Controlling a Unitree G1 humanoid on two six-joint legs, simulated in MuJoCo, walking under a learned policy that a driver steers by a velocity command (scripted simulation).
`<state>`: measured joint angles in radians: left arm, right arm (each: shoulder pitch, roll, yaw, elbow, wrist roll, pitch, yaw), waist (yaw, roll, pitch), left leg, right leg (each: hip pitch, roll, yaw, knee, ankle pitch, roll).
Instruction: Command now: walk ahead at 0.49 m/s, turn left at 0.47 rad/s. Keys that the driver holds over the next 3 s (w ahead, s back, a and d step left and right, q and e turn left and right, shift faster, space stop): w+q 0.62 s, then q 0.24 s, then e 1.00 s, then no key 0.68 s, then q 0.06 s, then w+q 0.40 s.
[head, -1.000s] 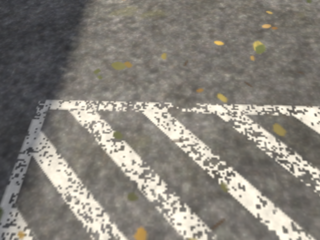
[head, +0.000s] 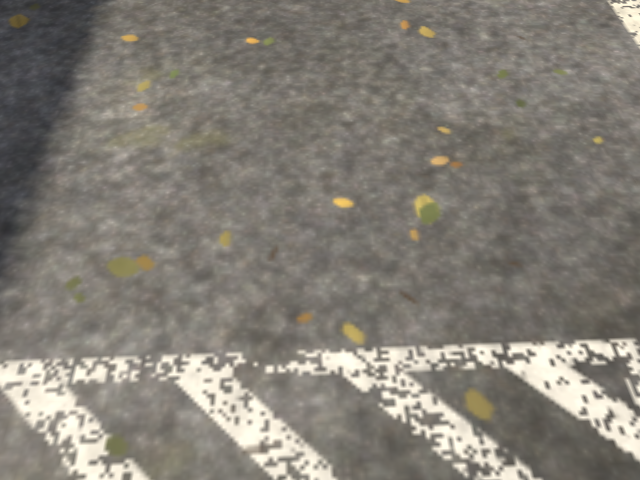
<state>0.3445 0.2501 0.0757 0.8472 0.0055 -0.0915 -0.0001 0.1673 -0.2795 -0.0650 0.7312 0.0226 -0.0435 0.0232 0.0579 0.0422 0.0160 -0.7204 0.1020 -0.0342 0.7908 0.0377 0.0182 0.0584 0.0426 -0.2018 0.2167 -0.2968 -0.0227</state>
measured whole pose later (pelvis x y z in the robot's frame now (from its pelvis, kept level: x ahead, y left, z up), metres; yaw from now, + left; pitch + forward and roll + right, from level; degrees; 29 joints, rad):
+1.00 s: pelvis +0.50 +0.07 +0.01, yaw +32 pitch +2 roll -1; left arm 0.21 0.29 0.06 0.82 -0.01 -0.04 0.00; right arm 0.11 -0.29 -0.06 0.59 0.00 0.02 0.00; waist 0.07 0.03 0.08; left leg -0.54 0.04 -0.05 0.72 -0.20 -0.04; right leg -0.17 -0.01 -0.12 0.36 -0.22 -0.02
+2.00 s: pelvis +0.56 +0.10 +0.00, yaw +2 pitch +1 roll +1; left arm 0.15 0.33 0.07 0.65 -0.01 0.05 0.03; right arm 0.13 -0.29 -0.08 0.76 -0.02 -0.03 -0.01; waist 0.01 -0.05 0.04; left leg -0.26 -0.04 -0.06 0.48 -0.23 0.01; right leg -0.36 0.13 0.22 0.73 -0.46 -0.01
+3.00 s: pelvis +0.63 +0.15 -0.01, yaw +12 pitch +0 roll -1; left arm 0.27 0.32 0.07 0.78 -0.03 -0.06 0.01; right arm 0.23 -0.30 -0.06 0.86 0.02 -0.06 0.04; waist 0.00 -0.04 0.03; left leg -0.35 -0.02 0.04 0.67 -0.33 0.08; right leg -0.30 -0.05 0.02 1.04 -0.48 0.00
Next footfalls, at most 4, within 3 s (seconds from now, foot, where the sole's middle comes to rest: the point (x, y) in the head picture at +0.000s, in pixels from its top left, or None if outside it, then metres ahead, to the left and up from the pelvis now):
0.14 left None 0.27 0.12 -0.77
0.64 right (359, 436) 0.58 -0.02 -0.77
1.06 left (228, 445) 0.55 0.26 -0.77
1.42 right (350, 419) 0.62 0.00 -0.77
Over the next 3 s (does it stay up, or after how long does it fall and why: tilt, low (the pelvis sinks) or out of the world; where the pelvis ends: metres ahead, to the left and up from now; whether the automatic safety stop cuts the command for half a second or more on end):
stays up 0.63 0.15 -0.01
